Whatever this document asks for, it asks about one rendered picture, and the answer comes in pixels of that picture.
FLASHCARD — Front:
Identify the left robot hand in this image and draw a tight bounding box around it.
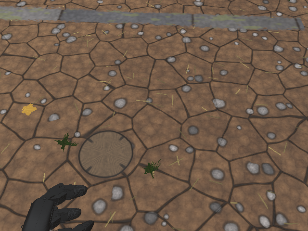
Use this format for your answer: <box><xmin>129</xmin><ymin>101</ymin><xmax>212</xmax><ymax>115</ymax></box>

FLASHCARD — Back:
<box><xmin>21</xmin><ymin>183</ymin><xmax>94</xmax><ymax>231</ymax></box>

